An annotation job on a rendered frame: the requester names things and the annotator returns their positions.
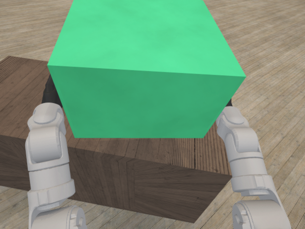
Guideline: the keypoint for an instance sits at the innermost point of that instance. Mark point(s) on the robot right hand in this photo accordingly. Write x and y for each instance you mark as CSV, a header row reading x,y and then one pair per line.
x,y
229,103

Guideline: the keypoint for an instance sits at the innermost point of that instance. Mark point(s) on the pedestal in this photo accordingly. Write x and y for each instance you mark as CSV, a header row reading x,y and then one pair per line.
x,y
174,178

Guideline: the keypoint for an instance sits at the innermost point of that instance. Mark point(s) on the robot right upper arm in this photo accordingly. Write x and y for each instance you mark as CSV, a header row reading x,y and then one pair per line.
x,y
259,214

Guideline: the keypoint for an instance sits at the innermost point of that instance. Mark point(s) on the robot left upper arm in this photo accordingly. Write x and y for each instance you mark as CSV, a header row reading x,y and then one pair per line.
x,y
70,217

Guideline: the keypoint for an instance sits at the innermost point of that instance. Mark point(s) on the left robot forearm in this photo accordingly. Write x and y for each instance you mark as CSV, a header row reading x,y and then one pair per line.
x,y
47,160

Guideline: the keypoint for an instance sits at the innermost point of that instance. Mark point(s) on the carton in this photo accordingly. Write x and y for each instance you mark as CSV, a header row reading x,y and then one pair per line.
x,y
142,69

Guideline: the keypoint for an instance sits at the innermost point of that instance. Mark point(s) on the robot left hand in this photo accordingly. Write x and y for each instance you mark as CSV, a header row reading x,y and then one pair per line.
x,y
50,94

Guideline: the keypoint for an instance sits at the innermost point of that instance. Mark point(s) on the right robot forearm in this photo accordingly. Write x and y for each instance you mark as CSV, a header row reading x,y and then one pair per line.
x,y
249,175

